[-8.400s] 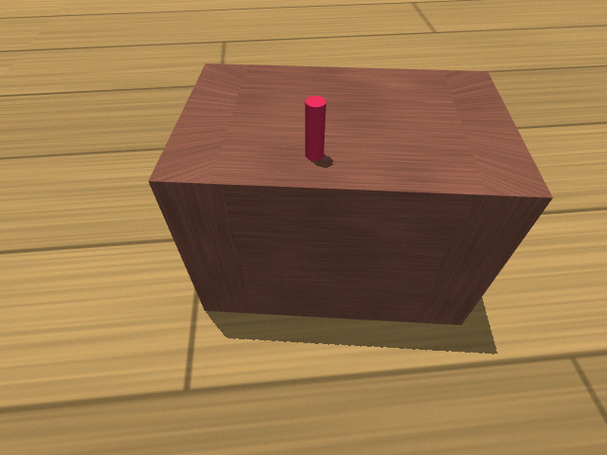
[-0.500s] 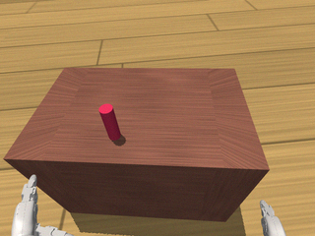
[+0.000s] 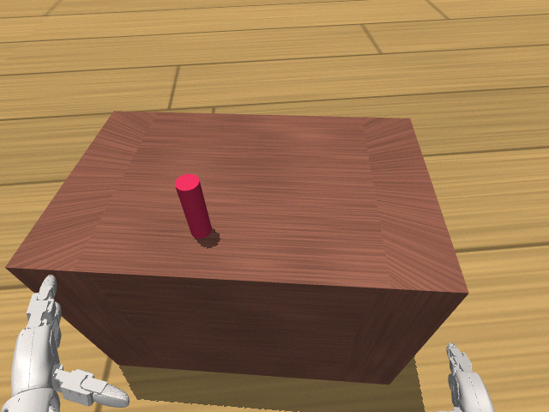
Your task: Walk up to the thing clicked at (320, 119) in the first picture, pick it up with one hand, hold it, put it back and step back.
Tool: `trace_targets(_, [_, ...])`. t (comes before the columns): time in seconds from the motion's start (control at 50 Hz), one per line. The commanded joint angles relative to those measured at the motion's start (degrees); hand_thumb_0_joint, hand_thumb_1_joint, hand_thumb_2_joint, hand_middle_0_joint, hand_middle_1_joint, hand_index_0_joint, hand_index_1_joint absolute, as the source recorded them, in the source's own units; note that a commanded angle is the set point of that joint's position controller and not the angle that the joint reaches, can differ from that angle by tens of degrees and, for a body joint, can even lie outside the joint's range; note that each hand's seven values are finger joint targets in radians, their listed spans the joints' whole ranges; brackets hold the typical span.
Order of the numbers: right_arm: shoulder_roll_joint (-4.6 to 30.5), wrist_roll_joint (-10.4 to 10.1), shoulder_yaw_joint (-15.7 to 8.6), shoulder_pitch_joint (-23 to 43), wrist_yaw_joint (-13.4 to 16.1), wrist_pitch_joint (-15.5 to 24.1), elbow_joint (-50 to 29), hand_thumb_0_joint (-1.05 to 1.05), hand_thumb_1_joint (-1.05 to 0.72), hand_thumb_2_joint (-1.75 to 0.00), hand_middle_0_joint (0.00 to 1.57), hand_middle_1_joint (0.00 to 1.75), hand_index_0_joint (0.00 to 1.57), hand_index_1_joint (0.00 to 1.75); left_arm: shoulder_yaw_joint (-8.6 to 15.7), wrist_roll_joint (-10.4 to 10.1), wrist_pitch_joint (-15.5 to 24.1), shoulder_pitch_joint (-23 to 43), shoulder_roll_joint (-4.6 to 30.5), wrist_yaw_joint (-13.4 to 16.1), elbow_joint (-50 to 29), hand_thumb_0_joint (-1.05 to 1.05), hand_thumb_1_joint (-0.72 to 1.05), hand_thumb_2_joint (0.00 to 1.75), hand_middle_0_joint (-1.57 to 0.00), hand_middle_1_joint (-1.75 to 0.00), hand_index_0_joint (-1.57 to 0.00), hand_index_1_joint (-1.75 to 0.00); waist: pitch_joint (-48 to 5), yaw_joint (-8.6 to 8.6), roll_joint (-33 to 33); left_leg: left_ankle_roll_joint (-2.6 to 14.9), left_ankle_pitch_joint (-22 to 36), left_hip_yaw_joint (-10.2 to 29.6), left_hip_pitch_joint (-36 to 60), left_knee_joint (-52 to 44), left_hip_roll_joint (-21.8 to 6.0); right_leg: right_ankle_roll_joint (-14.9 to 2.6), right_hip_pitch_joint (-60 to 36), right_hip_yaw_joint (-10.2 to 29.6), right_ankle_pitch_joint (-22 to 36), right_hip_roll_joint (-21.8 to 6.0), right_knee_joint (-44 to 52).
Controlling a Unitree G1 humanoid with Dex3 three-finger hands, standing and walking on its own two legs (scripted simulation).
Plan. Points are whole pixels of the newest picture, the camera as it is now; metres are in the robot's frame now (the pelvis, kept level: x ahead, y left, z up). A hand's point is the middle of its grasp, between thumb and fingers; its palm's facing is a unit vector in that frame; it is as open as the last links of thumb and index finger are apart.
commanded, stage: go down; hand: left
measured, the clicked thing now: (194, 208) +0.52 +0.20 -0.05
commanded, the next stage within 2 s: none
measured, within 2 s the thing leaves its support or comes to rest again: neither
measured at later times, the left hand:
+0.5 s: hand (80, 267) +0.32 +0.32 +0.03, palm faces +0.18 -0.98 -0.05, open 17.6 cm
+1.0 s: hand (70, 237) +0.37 +0.35 +0.05, palm faces +0.11 -0.99 +0.02, open 17.7 cm
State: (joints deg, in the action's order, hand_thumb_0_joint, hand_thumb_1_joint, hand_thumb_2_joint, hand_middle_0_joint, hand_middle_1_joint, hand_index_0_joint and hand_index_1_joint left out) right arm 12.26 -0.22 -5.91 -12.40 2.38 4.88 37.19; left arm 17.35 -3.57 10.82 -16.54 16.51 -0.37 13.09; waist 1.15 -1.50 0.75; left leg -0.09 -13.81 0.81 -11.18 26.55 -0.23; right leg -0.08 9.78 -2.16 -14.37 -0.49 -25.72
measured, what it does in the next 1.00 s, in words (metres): stands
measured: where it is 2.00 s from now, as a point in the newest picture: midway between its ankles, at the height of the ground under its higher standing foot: outside the picture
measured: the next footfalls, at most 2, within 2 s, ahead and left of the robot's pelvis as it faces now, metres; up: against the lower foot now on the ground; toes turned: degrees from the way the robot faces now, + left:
none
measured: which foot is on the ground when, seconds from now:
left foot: down 0.00-1.00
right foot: down 0.00-1.00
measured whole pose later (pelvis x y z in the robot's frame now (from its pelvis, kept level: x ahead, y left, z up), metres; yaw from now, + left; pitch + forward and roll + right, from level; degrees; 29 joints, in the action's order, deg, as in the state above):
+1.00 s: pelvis -0.01 +0.02 -0.03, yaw -1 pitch +12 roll -2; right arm 14.1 -0.4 1.4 -12.9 4.3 10.5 32.8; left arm 34.7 -15.9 18.8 27.0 40.2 -34.2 59.9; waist -4.5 5.4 -1.7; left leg 1.2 -21.2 0.4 -37.1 46.1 -1.0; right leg 1.0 34.5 -1.6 -19.6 0.1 -42.0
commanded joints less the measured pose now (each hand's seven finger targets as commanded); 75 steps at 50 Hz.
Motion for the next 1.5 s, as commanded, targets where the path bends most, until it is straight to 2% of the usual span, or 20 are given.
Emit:
trace_targets(0.0, [8.51, -0.67, -2.79, 6.41, 1.16, 3.22, -7.13, 0.00, 0.53, -0.05, 0.05, 0.05, 0.05, 0.05, 9.56, -2.82, 6.09, 20.47, 17.80, -2.01, -7.59, 0.00, -0.61, 0.02, -0.06, -0.07, -0.07, -0.07, -6.01, 2.40, 0.30, 1.17, 3.49, -1.61, -0.49, -1.44, 1.08, 0.20, 3.64, 0.99, 4.54, -1.08, 3.25])
trace_targets(0.1, [10.44, -1.34, -3.67, 8.50, 2.09, 4.36, -4.18, 0.00, 0.55, -0.04, 0.05, 0.05, 0.05, 0.05, 10.79, -6.49, 8.24, 29.79, 21.87, -10.40, 3.81, 0.00, -0.61, 0.02, -0.07, -0.07, -0.08, -0.07, -9.15, 3.69, 3.67, 1.09, 1.38, -0.53, -2.60, 0.73, 0.66, -0.41, 6.43, 0.67, 3.47, -0.56, -0.19])
trace_targets(0.12, [8.43, -1.42, -1.33, 8.31, 2.05, 4.27, -4.26, 0.00, 0.55, -0.04, 0.05, 0.05, 0.05, 0.05, 10.30, -6.89, 8.31, 33.05, 22.43, -11.98, 4.69, 0.00, -0.61, 0.01, -0.07, -0.06, -0.08, -0.05, -11.39, 3.44, 3.97, 1.15, 3.07, -0.30, -2.37, 1.28, 0.55, -0.59, 6.25, 0.65, 4.97, -0.56, -0.82])
trace_targets(0.18, [11.43, -1.78, -3.31, 6.83, 2.48, 4.25, -2.90, 0.00, 0.56, -0.04, 0.05, 0.05, 0.05, 0.05, 12.93, -9.29, 8.20, 33.50, 26.31, -16.32, 12.60, 0.00, -0.61, 0.02, -0.06, -0.06, -0.08, -0.05, -13.01, 2.80, 4.86, 1.02, 5.63, 0.01, -3.74, 2.38, 0.46, -0.89, 6.58, 0.45, 7.09, -0.19, -2.25])
trace_targets(0.24, [12.51, -1.81, -2.48, 6.17, 2.41, 4.30, -4.55, 0.00, 0.56, -0.04, 0.05, 0.05, 0.05, 0.05, 15.11, -11.58, 8.53, 35.60, 28.79, -19.87, 16.74, 0.00, -0.61, 0.01, -0.06, -0.05, -0.08, -0.04, -16.56, 2.32, 3.93, 0.42, 11.68, 0.57, -3.74, 3.88, -0.32, -1.17, 6.65, 0.04, 10.71, 0.39, -4.41])
trace_targets(0.32, [10.21, -1.75, 0.17, 6.84, 1.98, 4.71, -6.63, 0.00, 0.55, -0.04, 0.05, 0.05, 0.05, 0.05, 14.76, -12.99, 9.34, 35.52, 27.35, -23.12, 21.97, 0.00, -0.61, 0.01, -0.06, -0.05, -0.07, -0.04, -17.59, 0.97, 4.11, -0.01, 16.31, 1.01, -4.80, 5.05, -1.26, -1.38, 7.27, -0.06, 11.36, 0.86, -5.99])
trace_targets(0.42, [11.32, -1.07, 0.35, 6.22, 1.96, 4.94, -11.22, 0.00, 0.55, -0.04, 0.05, 0.05, 0.05, 0.05, 17.17, -12.76, 9.86, 37.68, 30.09, -23.67, 21.06, 0.00, -0.59, 0.03, -0.05, -0.05, -0.06, -0.04, -22.17, 0.70, 3.84, -0.29, 21.62, 1.08, -3.66, 6.66, -1.70, -1.42, 7.13, 0.15, 14.09, 1.08, -6.82])
trace_targets(0.48, [12.34, -1.11, -1.68, 5.65, 2.53, 4.74, -7.94, 0.00, 0.55, -0.05, 0.05, 0.05, 0.05, 0.05, 16.78, -12.95, 11.14, 44.90, 31.48, -23.64, 16.59, 0.00, -0.61, 0.04, -0.06, -0.06, -0.06, -0.06, -21.40, 1.29, 4.80, 0.22, 15.85, 0.51, -4.64, 6.96, -0.89, -1.26, 9.03, 0.88, 11.90, 0.68, -6.67])
trace_targets(0.52, [11.87, -0.81, -1.03, 3.39, 2.70, 5.03, -9.11, 0.00, 0.55, -0.05, 0.05, 0.05, 0.05, 0.05, 17.76, -11.81, 10.93, 39.29, 31.53, -23.67, 21.17, 0.00, -0.60, 0.05, -0.05, -0.06, -0.06, -0.06, -20.69, 2.01, 4.00, 0.35, 15.94, 0.44, -4.64, 7.34, -1.00, -1.08, 9.46, 0.78, 12.31, 0.74, -7.05])
trace_targets(0.54, [10.61, -0.93, -0.55, 1.00, 2.59, 4.75, -6.35, 0.00, 0.55, -0.05, 0.05, 0.05, 0.05, 0.05, 14.30, -11.75, 11.23, 42.41, 28.84, -24.26, 18.56, 0.00, -0.61, 0.05, -0.05, -0.06, -0.06, -0.06, -19.48, 2.81, 5.52, 0.30, 15.20, 0.34, -3.89, 7.33, -0.93, -1.22, 11.53, 1.00, 11.39, 0.70, -6.91])
trace_targets(0.58, [13.34, -1.15, -1.97, 5.04, 3.18, 5.60, -10.47, 0.00, 0.55, -0.05, 0.05, 0.05, 0.05, 0.05, 17.52, -11.96, 11.94, 46.84, 33.66, -24.65, 18.74, 0.00, -0.61, 0.06, -0.05, -0.07, -0.06, -0.06, -21.48, 3.52, 5.95, 0.13, 15.25, 0.66, -2.89, 7.81, -1.18, -1.13, 12.20, 0.67, 11.00, 0.82, -7.39])
trace_targets(0.62, [12.02, -0.87, -0.85, 2.87, 2.95, 5.80, -8.94, 0.00, 0.56, -0.04, 0.05, 0.05, 0.05, 0.05, 18.96, -12.92, 12.40, 50.21, 34.99, -25.69, 19.23, 0.00, -0.61, 0.08, -0.04, -0.08, -0.05, -0.08, -20.37, 4.57, 5.24, 0.48, 15.76, 0.73, -4.77, 8.75, -1.24, -0.92, 12.57, 0.70, 12.17, 0.81, -7.90])
trace_targets(0.72, [9.94, -1.13, 1.44, 2.46, 2.66, 7.21, -6.43, 0.00, 0.56, -0.05, 0.05, 0.05, 0.05, 0.05, 16.46, -14.01, 12.70, 53.54, 34.52, -30.69, 27.16, 0.00, -0.61, 0.10, -0.04, -0.08, -0.05, -0.08, -18.81, 6.24, 5.47, 1.11, 10.01, 0.53, -7.80, 9.82, -0.57, -0.98, 16.72, 0.74, 9.30, 0.60, -9.18])
trace_targets(0.8, [9.58, -0.91, 3.77, 3.13, 2.57, 7.77, -7.37, 0.00, 0.56, -0.05, 0.05, 0.05, 0.05, 0.05, 17.95, -14.15, 11.84, 54.91, 38.92, -33.35, 34.54, 0.00, -0.61, 0.08, -0.04, -0.06, -0.05, -0.06, -18.14, 6.18, 7.25, 1.02, 8.20, 0.72, -11.44, 11.28, -0.48, -1.08, 19.39, 0.42, 7.50, 0.63, -10.27])
trace_targets(0.9, [13.68, -0.56, 2.01, 4.48, 3.02, 8.86, -14.19, 0.00, 0.56, -0.04, 0.05, 0.05, 0.05, 0.05, 20.28, -14.39, 11.16, 59.66, 44.03, -34.03, 36.13, 0.00, -0.61, 0.05, -0.05, -0.05, -0.06, -0.05, -24.05, 6.25, 6.67, 0.95, 4.51, 1.47, -11.15, 12.72, -0.86, -1.21, 20.49, 0.16, 3.78, 1.07, -11.70])
trace_targets(0.94, [11.86, -0.41, 3.88, 2.84, 2.95, 9.00, -13.96, 0.00, 0.56, -0.04, 0.05, 0.05, 0.05, 0.05, 21.22, -14.32, 11.45, 61.61, 45.61, -34.03, 35.72, 0.00, -0.61, 0.06, -0.05, -0.06, -0.06, -0.06, -25.72, 5.70, 6.87, 1.02, 6.18, 1.44, -11.77, 14.29, -0.75, -1.10, 20.39, 0.31, 4.91, 1.05, -12.61])
trace_targets(1.02, [14.63, -0.24, 1.93, 2.69, 3.60, 9.36, -16.75, 0.00, 0.56, -0.05, 0.05, 0.05, 0.05, 0.05, 22.32, -13.04, 11.28, 64.69, 49.41, -33.67, 35.91, 0.00, -0.61, 0.06, -0.05, -0.05, -0.06, -0.06, -29.69, 6.06, 8.45, 0.72, 8.52, 1.94, -11.12, 15.94, -1.09, -1.25, 21.63, 0.38, 5.38, 1.29, -14.35])
trace_targets(1.06, [11.66, -0.19, 4.27, 2.70, 3.22, 9.22, -15.25, 0.00, 0.56, -0.05, 0.05, 0.05, 0.05, 0.05, 21.22, -12.27, 10.85, 63.94, 47.75, -33.75, 38.25, 0.00, -0.60, 0.05, -0.06, -0.04, -0.05, -0.05, -28.14, 5.38, 10.13, 0.44, 9.05, 2.07, -12.07, 16.53, -1.37, -1.32, 24.16, 0.23, 4.29, 1.41, -14.85])
trace_targets(1.3, [13.07, -0.10, 3.33, -1.84, 2.77, 9.47, -19.12, 0.00, 0.55, -0.05, 0.05, 0.05, 0.05, 0.05, 22.74, -12.03, 8.77, 64.21, 49.66, -33.37, 35.16, 0.00, -0.60, 0.06, -0.05, -0.05, -0.05, -0.05, -32.58, 6.11, 11.08, 0.24, 21.07, 2.37, -9.37, 20.38, -2.40, -1.20, 25.74, -0.38, 9.40, 2.04, -17.35])
trace_targets(1.48, [12.60, -0.19, 2.86, -4.06, 2.59, 9.81, -17.76, 0.00, 0.54, -0.05, 0.05, 0.05, 0.05, 0.05, 21.13, -11.28, 7.69, 66.81, 48.55, -34.12, 36.83, 0.00, -0.60, 0.06, -0.05, -0.04, -0.04, -0.05, -28.72, 7.89, 12.15, 0.36, 18.92, 2.49, -10.80, 21.37, -2.45, -1.22, 30.03, -0.60, 7.63, 2.11, -18.93])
